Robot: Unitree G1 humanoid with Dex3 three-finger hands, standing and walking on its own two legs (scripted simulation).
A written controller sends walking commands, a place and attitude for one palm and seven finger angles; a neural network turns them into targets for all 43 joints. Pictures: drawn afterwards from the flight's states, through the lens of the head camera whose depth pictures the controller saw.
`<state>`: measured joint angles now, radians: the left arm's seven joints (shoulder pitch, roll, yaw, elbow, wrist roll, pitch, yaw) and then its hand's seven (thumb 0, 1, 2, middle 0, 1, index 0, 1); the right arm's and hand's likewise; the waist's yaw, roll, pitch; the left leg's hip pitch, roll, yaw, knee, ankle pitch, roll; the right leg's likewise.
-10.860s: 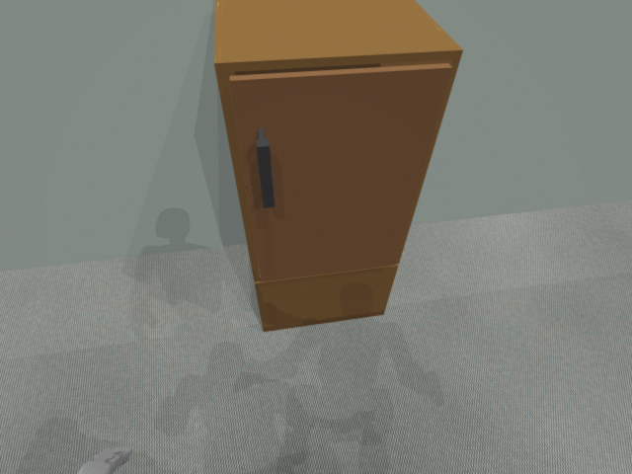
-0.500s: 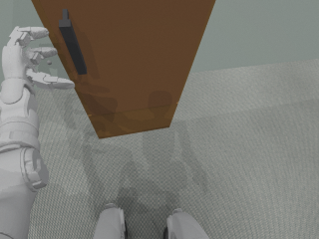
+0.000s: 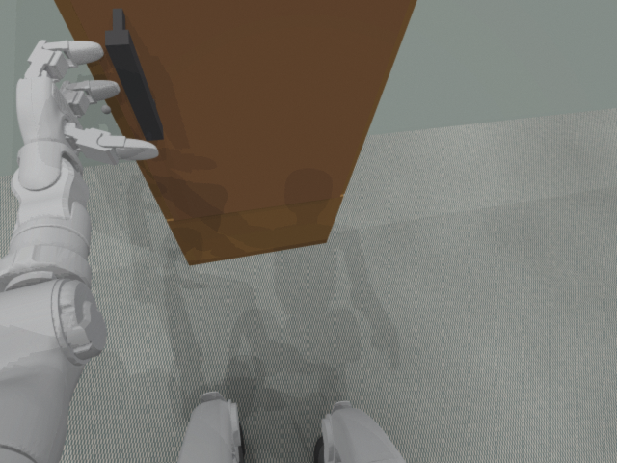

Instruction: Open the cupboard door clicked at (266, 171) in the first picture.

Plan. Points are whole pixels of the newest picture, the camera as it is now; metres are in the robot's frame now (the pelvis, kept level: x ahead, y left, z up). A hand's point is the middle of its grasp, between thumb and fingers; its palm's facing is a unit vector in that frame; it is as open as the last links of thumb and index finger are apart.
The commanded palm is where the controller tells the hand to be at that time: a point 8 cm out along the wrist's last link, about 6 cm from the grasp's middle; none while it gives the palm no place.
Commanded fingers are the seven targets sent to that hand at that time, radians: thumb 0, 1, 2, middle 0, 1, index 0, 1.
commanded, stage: slide the fingers in behind the handle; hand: left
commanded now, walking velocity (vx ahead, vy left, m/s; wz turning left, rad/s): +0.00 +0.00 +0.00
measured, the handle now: (138, 80) +0.58 +0.18 +0.08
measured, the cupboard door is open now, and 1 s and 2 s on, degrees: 0 0 0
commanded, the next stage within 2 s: close the thumb around the handle in 1.16 s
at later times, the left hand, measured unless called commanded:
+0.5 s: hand (132, 111) +0.53 +0.18 +0.08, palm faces +0.14 -0.99 -0.04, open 13.9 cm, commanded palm +0.51 +0.19 +0.08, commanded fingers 0.00 -0.50 0.30 -0.30 -1.20 -0.30 -1.20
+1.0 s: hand (161, 105) +0.54 +0.15 +0.08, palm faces +0.15 -0.99 -0.02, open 13.9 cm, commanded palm +0.51 +0.19 +0.08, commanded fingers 0.00 -0.50 0.30 -0.30 -1.20 -0.30 -1.20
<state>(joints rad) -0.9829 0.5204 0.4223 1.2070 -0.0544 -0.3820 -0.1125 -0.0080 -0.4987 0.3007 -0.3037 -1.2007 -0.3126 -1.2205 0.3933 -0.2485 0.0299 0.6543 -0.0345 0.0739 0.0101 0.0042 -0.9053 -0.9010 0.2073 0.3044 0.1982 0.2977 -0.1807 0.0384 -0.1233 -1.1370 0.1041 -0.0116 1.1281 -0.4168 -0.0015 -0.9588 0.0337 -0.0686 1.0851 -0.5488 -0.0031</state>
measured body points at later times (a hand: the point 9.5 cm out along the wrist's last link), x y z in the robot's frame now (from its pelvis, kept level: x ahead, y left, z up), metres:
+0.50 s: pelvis -0.01 +0.00 -0.01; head +0.14 +0.03 +0.42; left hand +0.52 +0.23 +0.08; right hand -0.02 -0.26 -0.12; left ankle +0.05 +0.12 -0.65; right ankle -0.02 -0.13 -0.65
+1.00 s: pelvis +0.00 -0.01 +0.00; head +0.14 +0.01 +0.43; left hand +0.52 +0.20 +0.08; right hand -0.02 -0.26 -0.12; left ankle +0.05 +0.12 -0.65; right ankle -0.02 -0.13 -0.65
